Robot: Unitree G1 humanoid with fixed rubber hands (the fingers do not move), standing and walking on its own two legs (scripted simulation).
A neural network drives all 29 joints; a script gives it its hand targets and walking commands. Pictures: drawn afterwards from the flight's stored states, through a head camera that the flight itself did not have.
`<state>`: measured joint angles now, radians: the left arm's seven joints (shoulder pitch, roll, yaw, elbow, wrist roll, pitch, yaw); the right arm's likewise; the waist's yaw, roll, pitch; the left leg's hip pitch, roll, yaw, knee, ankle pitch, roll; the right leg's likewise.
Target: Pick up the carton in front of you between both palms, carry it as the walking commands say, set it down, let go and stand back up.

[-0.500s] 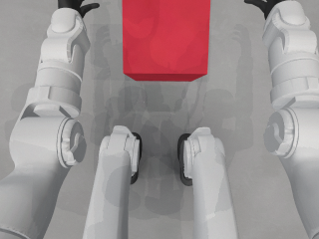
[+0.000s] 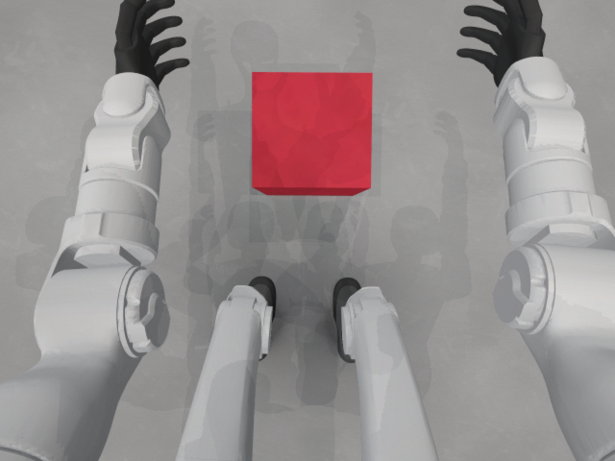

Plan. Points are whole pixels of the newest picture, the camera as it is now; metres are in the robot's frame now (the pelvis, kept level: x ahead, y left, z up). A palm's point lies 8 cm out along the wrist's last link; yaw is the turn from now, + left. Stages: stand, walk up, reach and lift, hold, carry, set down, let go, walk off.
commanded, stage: set down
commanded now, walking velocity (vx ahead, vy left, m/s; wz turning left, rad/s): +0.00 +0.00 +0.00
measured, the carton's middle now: (311, 144) +0.52 -0.01 -0.48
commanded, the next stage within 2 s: let go in 0.04 s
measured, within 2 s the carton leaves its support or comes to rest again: neither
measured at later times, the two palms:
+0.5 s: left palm (39, 162) +0.41 +0.22 +0.01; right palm (596, 157) +0.42 -0.23 +0.01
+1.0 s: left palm out of the picture +0.26 +0.24 +0.10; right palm out of the picture +0.26 -0.23 +0.10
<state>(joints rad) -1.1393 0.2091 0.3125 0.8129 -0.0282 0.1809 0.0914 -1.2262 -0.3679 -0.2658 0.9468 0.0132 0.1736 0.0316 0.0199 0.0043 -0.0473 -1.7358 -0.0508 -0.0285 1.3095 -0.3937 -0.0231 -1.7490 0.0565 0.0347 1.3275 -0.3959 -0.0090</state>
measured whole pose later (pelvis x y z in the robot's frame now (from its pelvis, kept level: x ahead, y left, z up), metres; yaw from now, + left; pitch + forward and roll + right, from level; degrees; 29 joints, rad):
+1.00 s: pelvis +0.10 +0.01 +0.17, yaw -1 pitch +3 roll +0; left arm 0.23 0.21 0.05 0.45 -0.01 0.03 -0.07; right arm 0.21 -0.21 -0.06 0.46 0.00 0.03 0.06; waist 0.01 0.01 0.02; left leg -0.24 -0.04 -0.05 0.44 -0.25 0.01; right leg -0.24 0.03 0.05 0.43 -0.25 -0.01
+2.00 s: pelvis +0.11 +0.01 +0.17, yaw -1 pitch -1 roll +0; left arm 0.17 0.34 0.03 0.80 0.03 0.00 0.02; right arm 0.18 -0.34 -0.02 0.79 -0.03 0.00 -0.02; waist 0.00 -0.01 0.01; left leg -0.15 -0.04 -0.05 0.47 -0.30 0.02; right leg -0.15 0.03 0.05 0.45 -0.30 -0.01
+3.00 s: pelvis +0.08 +0.01 +0.18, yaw -1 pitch -2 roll +0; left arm 0.13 0.39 0.00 1.02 0.02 -0.01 0.01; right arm 0.13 -0.39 0.00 1.01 -0.02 -0.01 -0.02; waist 0.00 0.00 0.02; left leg -0.10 -0.03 -0.05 0.35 -0.20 0.02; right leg -0.10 0.03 0.06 0.34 -0.20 0.00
